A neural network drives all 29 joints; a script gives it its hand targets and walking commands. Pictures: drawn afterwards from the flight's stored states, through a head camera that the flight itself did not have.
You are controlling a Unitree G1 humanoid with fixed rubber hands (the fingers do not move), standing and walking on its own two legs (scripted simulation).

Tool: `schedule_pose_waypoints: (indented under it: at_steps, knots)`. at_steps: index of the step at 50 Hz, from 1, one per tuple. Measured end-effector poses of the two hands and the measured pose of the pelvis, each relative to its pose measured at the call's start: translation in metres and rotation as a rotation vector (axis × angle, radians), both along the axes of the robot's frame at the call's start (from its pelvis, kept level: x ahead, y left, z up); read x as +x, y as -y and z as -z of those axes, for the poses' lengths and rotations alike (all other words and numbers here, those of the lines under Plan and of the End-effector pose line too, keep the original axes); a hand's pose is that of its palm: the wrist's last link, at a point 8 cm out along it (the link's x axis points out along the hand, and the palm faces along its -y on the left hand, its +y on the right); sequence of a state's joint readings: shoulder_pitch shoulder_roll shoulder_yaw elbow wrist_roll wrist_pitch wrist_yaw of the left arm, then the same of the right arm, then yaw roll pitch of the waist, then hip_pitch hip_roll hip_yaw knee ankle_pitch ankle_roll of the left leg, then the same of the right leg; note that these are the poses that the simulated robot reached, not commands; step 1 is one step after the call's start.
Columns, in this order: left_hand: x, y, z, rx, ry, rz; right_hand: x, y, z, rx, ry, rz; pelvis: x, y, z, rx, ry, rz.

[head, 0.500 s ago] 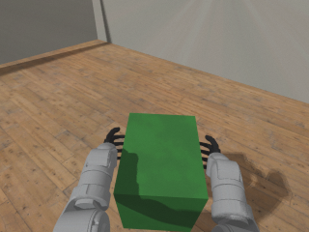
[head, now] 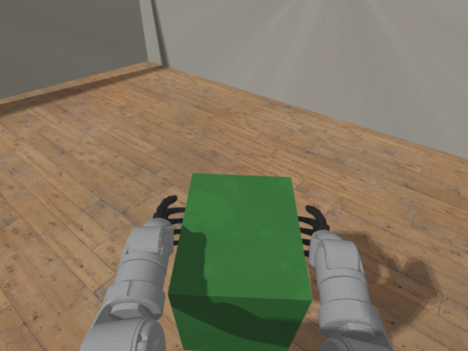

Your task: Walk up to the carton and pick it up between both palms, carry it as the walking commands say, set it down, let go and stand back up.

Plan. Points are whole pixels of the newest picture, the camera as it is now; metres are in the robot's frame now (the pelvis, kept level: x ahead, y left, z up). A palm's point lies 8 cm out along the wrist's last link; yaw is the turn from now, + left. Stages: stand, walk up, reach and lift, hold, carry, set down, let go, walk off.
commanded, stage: reach and lift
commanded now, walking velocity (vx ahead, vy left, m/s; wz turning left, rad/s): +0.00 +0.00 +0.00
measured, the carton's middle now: (238, 262) +0.32 -0.01 -0.01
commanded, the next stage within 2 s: hold in 0.84 s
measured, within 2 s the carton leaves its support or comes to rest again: neither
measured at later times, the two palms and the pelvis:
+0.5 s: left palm (159, 239) +0.32 +0.14 +0.07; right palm (321, 248) +0.30 -0.15 +0.07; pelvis -0.01 +0.00 +0.00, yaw +0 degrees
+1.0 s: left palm (159, 246) +0.30 +0.13 +0.07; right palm (325, 257) +0.28 -0.15 +0.07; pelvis -0.01 +0.00 +0.00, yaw +0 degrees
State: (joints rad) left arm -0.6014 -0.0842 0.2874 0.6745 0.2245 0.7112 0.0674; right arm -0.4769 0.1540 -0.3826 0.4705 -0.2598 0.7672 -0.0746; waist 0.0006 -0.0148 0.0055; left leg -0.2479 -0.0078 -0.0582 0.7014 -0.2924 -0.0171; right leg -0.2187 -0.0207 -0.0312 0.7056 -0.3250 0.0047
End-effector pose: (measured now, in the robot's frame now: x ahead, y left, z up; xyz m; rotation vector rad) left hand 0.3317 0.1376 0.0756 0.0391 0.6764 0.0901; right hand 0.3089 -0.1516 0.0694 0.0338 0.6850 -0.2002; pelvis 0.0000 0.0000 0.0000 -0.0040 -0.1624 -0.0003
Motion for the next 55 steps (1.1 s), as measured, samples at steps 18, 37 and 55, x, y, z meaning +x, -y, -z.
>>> schedule_pose_waypoints:
  at_steps: [18,37,55]
  knots:
    - [-0.012,0.000,0.001,-0.003,0.006,-0.008,-0.009,0.000,0.000,-0.008,0.006,-0.014,-0.004,0.001,0.000,0.002,0.016,0.000]
    - [-0.023,0.001,0.003,-0.008,0.011,-0.015,-0.019,0.001,0.002,-0.005,0.013,-0.012,-0.006,0.003,-0.001,0.003,0.027,-0.001]
    - [-0.032,0.003,0.003,-0.012,0.017,-0.017,-0.029,0.003,0.003,0.003,0.020,-0.004,-0.008,0.004,-0.002,0.005,0.037,-0.001]
